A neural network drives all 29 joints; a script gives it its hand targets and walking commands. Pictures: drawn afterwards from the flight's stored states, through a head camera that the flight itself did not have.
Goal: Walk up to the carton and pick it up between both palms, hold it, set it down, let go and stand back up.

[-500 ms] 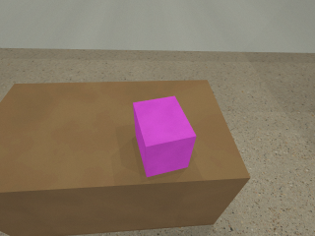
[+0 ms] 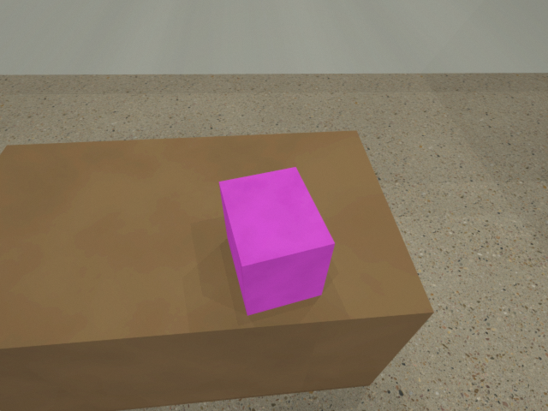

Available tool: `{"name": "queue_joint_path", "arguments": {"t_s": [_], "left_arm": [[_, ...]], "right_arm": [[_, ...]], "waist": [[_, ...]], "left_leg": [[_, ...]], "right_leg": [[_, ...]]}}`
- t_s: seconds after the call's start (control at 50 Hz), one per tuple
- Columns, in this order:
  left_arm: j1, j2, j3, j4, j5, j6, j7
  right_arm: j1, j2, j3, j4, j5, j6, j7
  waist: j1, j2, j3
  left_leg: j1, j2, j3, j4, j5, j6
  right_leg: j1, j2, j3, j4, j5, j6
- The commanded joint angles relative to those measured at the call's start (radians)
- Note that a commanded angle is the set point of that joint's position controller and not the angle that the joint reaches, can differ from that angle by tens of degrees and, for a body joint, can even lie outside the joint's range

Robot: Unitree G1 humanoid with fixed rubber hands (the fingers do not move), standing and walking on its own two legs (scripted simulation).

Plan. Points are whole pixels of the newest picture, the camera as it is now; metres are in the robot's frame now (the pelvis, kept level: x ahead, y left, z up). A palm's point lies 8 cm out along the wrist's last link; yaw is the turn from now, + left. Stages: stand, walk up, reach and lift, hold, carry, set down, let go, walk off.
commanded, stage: stand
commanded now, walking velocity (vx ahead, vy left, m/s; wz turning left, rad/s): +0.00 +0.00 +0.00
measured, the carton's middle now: (271, 240) +0.45 +0.00 -0.09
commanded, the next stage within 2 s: none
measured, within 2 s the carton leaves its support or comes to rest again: neither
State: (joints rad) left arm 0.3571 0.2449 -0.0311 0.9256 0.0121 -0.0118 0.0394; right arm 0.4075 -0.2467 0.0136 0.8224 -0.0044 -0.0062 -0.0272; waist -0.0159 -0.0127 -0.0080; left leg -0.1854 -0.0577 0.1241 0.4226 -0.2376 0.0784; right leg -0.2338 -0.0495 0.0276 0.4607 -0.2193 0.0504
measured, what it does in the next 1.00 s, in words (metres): stands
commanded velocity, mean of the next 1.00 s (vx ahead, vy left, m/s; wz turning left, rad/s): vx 0.00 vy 0.00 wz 0.00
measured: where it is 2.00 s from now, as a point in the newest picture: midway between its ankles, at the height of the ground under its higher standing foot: outside the picture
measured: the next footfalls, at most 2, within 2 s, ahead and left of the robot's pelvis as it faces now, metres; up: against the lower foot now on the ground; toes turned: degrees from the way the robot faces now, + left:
none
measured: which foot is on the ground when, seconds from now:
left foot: down 0.00-1.00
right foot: down 0.00-1.00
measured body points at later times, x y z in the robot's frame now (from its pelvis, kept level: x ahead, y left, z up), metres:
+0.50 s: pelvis +0.01 -0.03 +0.00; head +0.00 -0.03 +0.45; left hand +0.03 +0.21 -0.15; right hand +0.02 -0.27 -0.14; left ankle +0.00 +0.06 -0.74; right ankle +0.02 -0.15 -0.74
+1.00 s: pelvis -0.01 -0.04 +0.00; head +0.00 -0.04 +0.45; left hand -0.02 +0.20 -0.15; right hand -0.02 -0.28 -0.15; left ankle +0.00 +0.06 -0.74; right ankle +0.02 -0.15 -0.74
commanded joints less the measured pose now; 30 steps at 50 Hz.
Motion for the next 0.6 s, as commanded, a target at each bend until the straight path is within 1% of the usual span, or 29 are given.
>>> {"name": "queue_joint_path", "arguments": {"t_s": [0.0, 0.02, 0.04, 0.06, 0.08, 0.1, 0.12, 0.14, 0.16, 0.18, 0.2, 0.22, 0.32, 0.58], "left_arm": [[0.045, 0.105, 0.016, -0.034, -0.006, -0.013, 0.01], [0.045, 0.107, 0.014, -0.026, -0.005, -0.014, 0.011], [0.044, 0.102, 0.013, -0.023, -0.008, -0.016, 0.011], [0.044, 0.099, 0.009, -0.014, -0.006, -0.016, 0.011], [0.045, 0.103, 0.01, -0.015, -0.007, -0.017, 0.012], [0.034, 0.105, 0.008, -0.008, -0.009, -0.016, 0.012], [0.022, 0.105, 0.006, -0.006, -0.012, -0.015, 0.013], [0.018, 0.1, 0.006, -0.001, -0.012, -0.014, 0.013], [0.014, 0.099, 0.005, 0.005, -0.014, -0.014, 0.014], [0.011, 0.096, 0.008, 0.007, -0.005, -0.013, 0.014], [0.011, 0.094, 0.007, 0.011, -0.004, -0.014, 0.015], [0.009, 0.087, 0.006, 0.016, -0.004, -0.013, 0.015], [-0.01, 0.088, 0.009, 0.034, -0.01, -0.008, 0.014], [0.004, 0.066, 0.014, 0.076, -0.011, -0.006, 0.011]], "right_arm": [[0.06, -0.111, -0.027, -0.034, 0.001, -0.016, -0.007], [0.07, -0.109, -0.025, -0.031, 0.002, -0.018, -0.006], [0.064, -0.108, -0.023, -0.019, 0.002, -0.018, -0.007], [0.064, -0.108, -0.023, -0.02, 0.001, -0.018, -0.007], [0.06, -0.109, -0.025, -0.016, 0.003, -0.019, -0.007], [0.062, -0.103, -0.024, -0.01, 0.003, -0.019, -0.008], [0.075, -0.093, -0.02, -0.005, 0.003, -0.02, -0.008], [0.071, -0.096, -0.018, 0.004, 0.004, -0.019, -0.009], [0.073, -0.087, -0.017, 0.01, 0.005, -0.019, -0.01], [0.081, -0.084, -0.02, 0.016, 0.002, -0.021, -0.011], [0.085, -0.086, -0.02, 0.022, 0.002, -0.021, -0.011], [0.08, -0.087, -0.022, 0.025, 0.004, -0.02, -0.011], [0.063, -0.069, -0.02, 0.044, 0.005, -0.015, -0.013], [0.054, -0.052, -0.02, 0.107, 0.006, -0.015, -0.019]], "waist": [[0.008, 0.025, 0.063], [0.001, 0.017, 0.032], [0.012, 0.011, 0.034], [0.01, 0.006, 0.02], [0.011, 0.017, 0.019], [0.008, 0.003, 0.021], [0.007, 0.008, 0.017], [0.008, 0.016, 0.025], [0.009, 0.012, 0.024], [0.011, 0.001, 0.034], [0.011, 0.007, 0.026], [0.012, 0.012, 0.034], [0.012, -0.001, 0.082], [0.012, 0.004, 0.098]], "left_leg": [[-0.017, 0.173, -0.2, -0.12, 0.191, -0.103], [-0.002, 0.171, -0.197, -0.106, 0.22, -0.101], [0.0, 0.167, -0.195, -0.1, 0.217, -0.092], [0.005, 0.172, -0.195, -0.099, 0.221, -0.086], [0.016, 0.168, -0.184, -0.094, 0.237, -0.081], [0.009, 0.173, -0.186, -0.095, 0.244, -0.083], [0.006, 0.171, -0.19, -0.098, 0.236, -0.086], [-0.002, 0.169, -0.185, -0.097, 0.227, -0.082], [-0.003, 0.169, -0.185, -0.097, 0.231, -0.076], [0.033, 0.171, -0.176, -0.087, 0.262, -0.075], [0.052, 0.175, -0.176, -0.078, 0.289, -0.073], [0.039, 0.174, -0.175, -0.079, 0.267, -0.07], [0.01, 0.168, -0.171, -0.094, 0.164, -0.06], [0.001, 0.168, -0.175, -0.108, 0.041, -0.061]], "right_leg": [[-0.01, -0.057, 0.071, -0.059, 0.107, -0.04], [0.003, -0.058, 0.066, -0.059, 0.124, -0.042], [0.011, -0.056, 0.064, -0.063, 0.133, -0.044], [0.024, -0.059, 0.06, -0.063, 0.131, -0.044], [0.023, -0.058, 0.066, -0.068, 0.153, -0.047], [0.024, -0.06, 0.061, -0.067, 0.162, -0.048], [0.032, -0.058, 0.06, -0.065, 0.156, -0.05], [0.035, -0.057, 0.064, -0.069, 0.155, -0.049], [0.041, -0.059, 0.064, -0.07, 0.171, -0.052], [0.025, -0.064, 0.054, -0.05, 0.179, -0.05], [0.018, -0.063, 0.052, -0.051, 0.185, -0.05], [0.021, -0.063, 0.054, -0.059, 0.168, -0.049], [0.01, -0.064, 0.063, -0.086, 0.134, -0.051], [-0.001, -0.054, 0.068, -0.126, 0.055, -0.056]]}}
